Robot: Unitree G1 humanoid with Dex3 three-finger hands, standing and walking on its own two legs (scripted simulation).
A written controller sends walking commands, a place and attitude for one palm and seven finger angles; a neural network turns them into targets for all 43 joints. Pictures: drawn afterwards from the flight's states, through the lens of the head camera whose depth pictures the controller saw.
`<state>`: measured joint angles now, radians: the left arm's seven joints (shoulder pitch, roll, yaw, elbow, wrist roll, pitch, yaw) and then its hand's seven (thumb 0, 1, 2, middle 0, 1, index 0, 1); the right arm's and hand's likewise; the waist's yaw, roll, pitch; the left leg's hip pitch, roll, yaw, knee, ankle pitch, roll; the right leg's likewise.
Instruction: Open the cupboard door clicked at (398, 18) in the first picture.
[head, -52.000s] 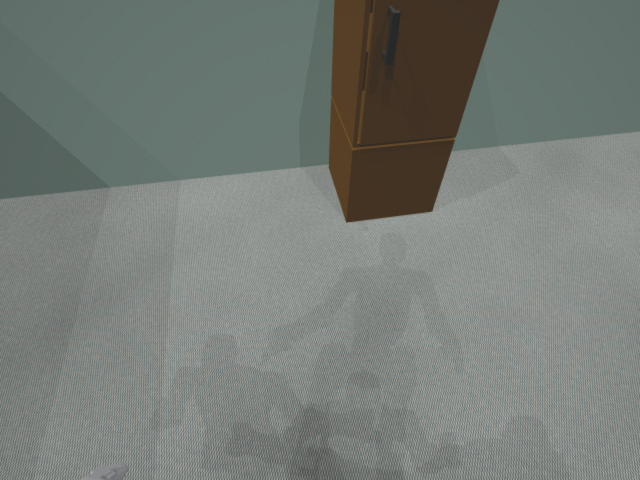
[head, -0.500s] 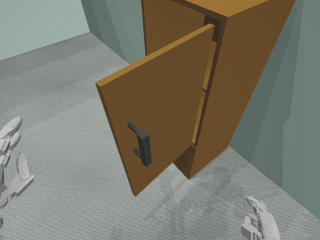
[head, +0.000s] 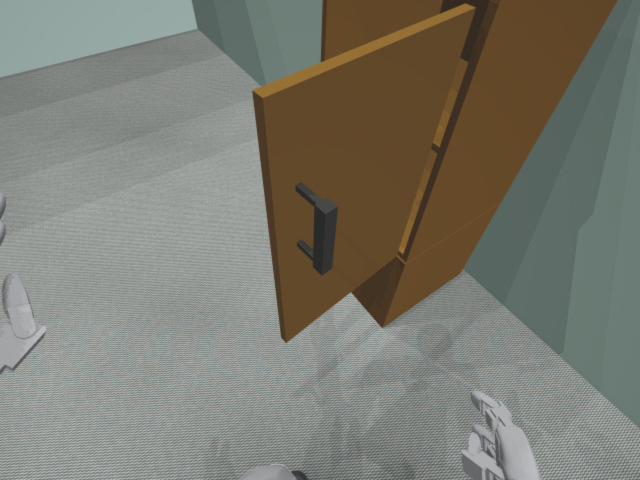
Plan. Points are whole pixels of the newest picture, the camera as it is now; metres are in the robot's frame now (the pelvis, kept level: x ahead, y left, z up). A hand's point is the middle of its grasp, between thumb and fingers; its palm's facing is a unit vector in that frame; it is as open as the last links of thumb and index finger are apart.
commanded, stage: step back with the hand held close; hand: left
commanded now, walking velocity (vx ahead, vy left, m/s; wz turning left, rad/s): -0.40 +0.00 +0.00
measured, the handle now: (313, 230) +0.43 +0.05 +0.05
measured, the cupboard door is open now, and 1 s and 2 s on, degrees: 96 96 96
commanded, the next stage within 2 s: stop stepping back and stand still in 0.50 s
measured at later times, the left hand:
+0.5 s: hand out of the picture +0.14 +0.28 +0.18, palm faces +0.40 -0.82 -0.40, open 7.4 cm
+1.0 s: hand out of the picture +0.02 +0.31 +0.19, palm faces +0.42 -0.83 -0.38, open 7.4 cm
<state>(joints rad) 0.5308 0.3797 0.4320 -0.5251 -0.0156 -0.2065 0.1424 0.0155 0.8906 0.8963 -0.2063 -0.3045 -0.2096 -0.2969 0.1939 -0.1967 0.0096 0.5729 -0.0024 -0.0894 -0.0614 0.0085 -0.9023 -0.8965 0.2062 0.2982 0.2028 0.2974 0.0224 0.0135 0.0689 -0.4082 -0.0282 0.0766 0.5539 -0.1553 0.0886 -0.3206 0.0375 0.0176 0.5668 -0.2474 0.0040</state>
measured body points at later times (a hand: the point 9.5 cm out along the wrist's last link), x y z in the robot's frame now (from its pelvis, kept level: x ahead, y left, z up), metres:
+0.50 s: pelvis -0.07 +0.02 +0.01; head -0.05 +0.06 +0.46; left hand +0.11 +0.32 +0.20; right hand +0.10 -0.21 -0.06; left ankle +0.09 +0.06 -0.73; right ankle -0.23 -0.10 -0.68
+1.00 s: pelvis -0.19 +0.06 +0.01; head -0.22 +0.10 +0.45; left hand -0.01 +0.36 +0.21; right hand -0.10 -0.21 -0.07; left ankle -0.15 +0.18 -0.70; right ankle -0.19 -0.03 -0.73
